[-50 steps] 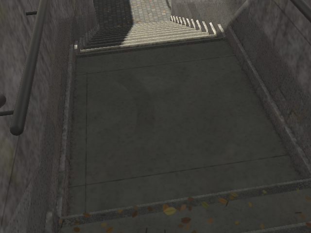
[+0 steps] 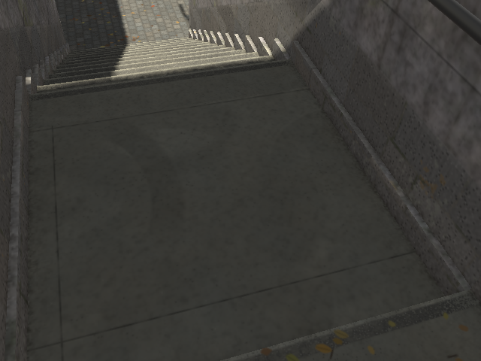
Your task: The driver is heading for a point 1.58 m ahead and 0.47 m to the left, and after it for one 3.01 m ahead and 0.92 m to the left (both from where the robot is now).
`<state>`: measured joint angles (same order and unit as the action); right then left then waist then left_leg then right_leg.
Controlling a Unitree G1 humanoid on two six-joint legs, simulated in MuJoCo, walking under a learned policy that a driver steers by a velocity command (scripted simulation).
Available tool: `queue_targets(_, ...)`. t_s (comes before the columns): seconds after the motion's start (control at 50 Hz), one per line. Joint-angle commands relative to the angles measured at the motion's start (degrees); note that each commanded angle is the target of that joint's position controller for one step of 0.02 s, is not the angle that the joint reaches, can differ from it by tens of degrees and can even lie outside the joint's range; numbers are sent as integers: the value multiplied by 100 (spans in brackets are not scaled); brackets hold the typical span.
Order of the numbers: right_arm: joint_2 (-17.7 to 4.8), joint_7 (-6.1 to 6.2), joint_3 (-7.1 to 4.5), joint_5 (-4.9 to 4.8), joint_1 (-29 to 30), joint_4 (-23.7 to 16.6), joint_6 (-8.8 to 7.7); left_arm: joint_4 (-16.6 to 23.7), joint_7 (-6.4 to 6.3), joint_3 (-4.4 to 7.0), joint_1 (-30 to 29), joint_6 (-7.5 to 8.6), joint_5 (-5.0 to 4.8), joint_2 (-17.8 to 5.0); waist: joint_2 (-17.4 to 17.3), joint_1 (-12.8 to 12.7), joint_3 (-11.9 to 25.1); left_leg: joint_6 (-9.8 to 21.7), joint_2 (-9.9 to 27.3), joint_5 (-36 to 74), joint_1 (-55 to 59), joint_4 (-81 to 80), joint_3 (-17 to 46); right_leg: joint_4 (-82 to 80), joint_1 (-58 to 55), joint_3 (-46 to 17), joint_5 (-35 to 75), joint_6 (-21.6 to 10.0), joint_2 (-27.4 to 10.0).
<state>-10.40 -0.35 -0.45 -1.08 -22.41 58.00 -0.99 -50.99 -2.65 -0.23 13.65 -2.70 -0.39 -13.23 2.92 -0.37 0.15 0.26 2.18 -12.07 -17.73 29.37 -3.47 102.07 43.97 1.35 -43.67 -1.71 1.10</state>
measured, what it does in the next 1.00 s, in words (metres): steps on the spot: right foot 0.15 m higher, then left foot 0.15 m lower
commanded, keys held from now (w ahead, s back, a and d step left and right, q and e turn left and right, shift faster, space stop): no key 1.00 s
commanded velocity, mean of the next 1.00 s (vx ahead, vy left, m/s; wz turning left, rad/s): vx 0.00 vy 0.00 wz -0.01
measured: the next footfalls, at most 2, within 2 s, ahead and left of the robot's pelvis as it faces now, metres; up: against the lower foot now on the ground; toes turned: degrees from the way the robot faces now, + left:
right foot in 0.18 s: -0.02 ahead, -0.14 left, +0.15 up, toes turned -5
left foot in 0.82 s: +0.06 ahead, +0.12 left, +0.00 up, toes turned -7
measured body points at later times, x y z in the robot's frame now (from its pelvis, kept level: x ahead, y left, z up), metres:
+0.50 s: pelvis -0.04 -0.05 +0.05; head -0.04 -0.08 +0.50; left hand +0.02 +0.19 -0.08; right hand +0.08 -0.32 -0.08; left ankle +0.03 +0.10 -0.60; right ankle -0.06 -0.13 -0.58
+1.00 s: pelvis -0.02 +0.02 +0.00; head -0.03 +0.06 +0.45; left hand +0.12 +0.25 -0.14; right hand -0.04 -0.22 -0.13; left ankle +0.02 +0.13 -0.73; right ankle -0.05 -0.08 -0.50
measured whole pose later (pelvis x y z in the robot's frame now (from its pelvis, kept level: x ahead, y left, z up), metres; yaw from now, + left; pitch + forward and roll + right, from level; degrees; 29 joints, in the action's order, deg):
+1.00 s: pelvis -0.02 +0.02 +0.00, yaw -1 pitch -1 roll -1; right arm -8.6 -0.6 0.2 0.0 -24.4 53.0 0.6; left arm -45.8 -1.8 0.9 10.8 -4.7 1.6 -12.8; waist 4.7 2.6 0.9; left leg 2.0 -2.9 -13.6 -17.1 32.1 5.5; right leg 106.4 44.8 3.0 -35.9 -1.9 3.9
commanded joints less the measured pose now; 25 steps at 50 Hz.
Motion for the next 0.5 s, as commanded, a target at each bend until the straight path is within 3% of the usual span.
queue_targets(0.02, -950, 202, -124, 152, 176, -414, -23, 775, -41, -94, -762, -170, 127, 106, -976, 3, -84, 1647, 2022, 505, -9, -1491, 1904, 328, 792, -542, 1239, 119, -409)
queue_targets(0.04, -592, -84, -16, 924, -1010, 96, -416, 393, 366, -428, 1447, -19, 342, 699, -1315, -71, -1317, 1295, 2029, 64, -560, -1700, 1837, 735, 1202, -927, 1895, 119, -626)
queue_targets(0.06, -307, -238, 65, 710, -843, 142, -559, 151, 557, -395, 1871, 141, 296, 594, -774, -154, -1113, 1101, 1867, -374, -705, -1530, 1791, 526, 1004, -940, 2069, 199, -643)
queue_targets(0.08, -253, -314, 152, 517, -480, -4, -638, 291, 677, -407, 1756, 231, 218, 477, -534, -141, -741, 901, 1621, -496, -1006, -1414, 1513, 576, 522, -733, 1997, 321, -576)
queue_targets(0.1, -320, -398, 244, 447, 41, -124, -672, 448, 785, -396, 1513, 291, 146, 354, -499, -246, -569, 604, 1285, -805, -1581, -1321, 1149, 502, -138, -538, 1938, 467, -610)
queue_targets(0.12, -1229, -40, -123, -236, 590, -468, -397, 858, 263, -74, -168, 68, 100, -52, -825, -141, 720, 1196, 1486, 1166, -552, -1411, 1223, -2, -859, 24, 1411, 261, -219)
queue_targets(0.14, -1536, 73, -99, -206, 560, -510, -251, 977, 93, -188, 5, 19, 91, 55, -929, -226, 1020, 1291, 1399, 2967, -424, -1268, 608, -502, -1462, 457, 335, 129, -164)
queue_targets(0.16, -1501, 134, -140, -184, 336, -447, -171, 955, 31, -298, 167, 7, 56, 208, -1372, -170, 857, 1183, 1296, 3750, -229, -1133, 271, -977, -1625, 584, -163, -15, -171)
queue_targets(0.18, -1449, 171, -185, -161, -14, -210, -20, 869, 18, -392, 501, 58, 66, 320, -1515, -200, 670, 929, 1145, 3903, -76, -843, -85, -1874, -1846, 499, -7, -125, -241)
queue_targets(0.2, -1249, 180, -236, -135, -397, -120, 126, 848, 32, -428, 440, 109, 82, 273, -1265, 15, 328, 646, 867, 3617, -72, -281, -215, -2957, -1744, 1, 1157, -268, -305)
queue_targets(0.22, -936, 153, -257, -46, -642, -234, 238, 875, 24, -409, 166, 121, 60, -21, -218, 370, -94, 366, 529, 2521, -327, 462, -321, -3794, -1270, -1235, 2580, -439, -743)
queue_targets(0.24, -651, 115, -219, -7, -219, -481, 308, 853, -14, -400, 424, 93, -21, -194, 636, 97, -220, 288, 293, 915, -942, 679, -64, -4862, -1392, -2261, 3295, -530, -1066)
queue_targets(0.26, -804, 54, -298, -72, 482, -916, 332, 737, -149, -281, 658, 43, 108, -549, 1243, -331, -518, 298, 5, -1281, -1841, 793, 467, -6149, -1465, -3551, 3013, -821, -1377)
queue_targets(0.28, -921, -20, -376, -155, 1051, -1075, 280, 622, -252, -211, 831, 104, 326, -657, 952, -531, -939, 364, -301, -1962, -2302, 1081, 1173, -6684, -1426, -4163, 2805, -1054, -1464)
queue_targets(0.3, -704, -32, -346, -186, 990, -1099, 229, 489, -322, -147, 640, 145, 389, -764, 1001, -328, -979, 357, -539, -1719, -2366, 1500, 1561, -6488, -1350, -3917, 3135, -1186, -1510)
queue_targets(0.32, -495, 2, -298, -143, 819, -1078, 220, 465, -342, -121, 326, 148, 359, -727, 1094, -81, -793, 387, -647, -1181, -2165, 1942, 1747, -6117, -1152, -3429, 3041, -1236, -1443)
queue_targets(0.34, -481, 77, -308, -103, 762, -1046, 219, 538, -314, -162, -69, 158, 306, -493, 996, 131, -592, 421, -664, -534, -2007, 2341, 1653, -5747, -958, -3000, 2571, -1286, -1465)
queue_targets(0.36, -628, 171, -361, -18, 901, -1025, 250, 589, -246, -181, -93, 177, 296, -303, 616, 109, -339, 406, -774, -106, -1840, 2788, 1494, -5650, -876, -2703, 2371, -1216, -1451)
queue_targets(0.4, -594, 271, -374, 96, 1000, -1095, 342, 552, -158, -189, -84, 173, 248, -154, 413, 162, -169, 317, -884, 73, -1932, 3483, 1466, -5512, -937, -2528, 2776, -1244, -1458)
queue_targets(0.44, -555, 349, -345, 140, 1013, -1159, 408, 470, -84, -146, -18, 248, 252, -207, 368, 215, -68, 189, -898, 84, -2160, 4017, 1440, -5339, -1186, -2399, 3609, -1300, -1514)
queue_targets(0.46, -544, 350, -332, 168, 1002, -1195, 415, 397, -93, -85, 103, 292, 304, -367, 417, 227, 116, 123, -841, 147, -2173, 3909, 1417, -5259, -1385, -2417, 3741, -1372, -1591)
queue_targets(0.5, -648, 365, -344, 141, 1244, -1319, 432, 404, -54, -46, 157, 267, 312, -412, 188, 191, 75, 71, -830, 461, -2178, 3896, 1324, -5420, -1303, -2204, 3287, -1241, -1525)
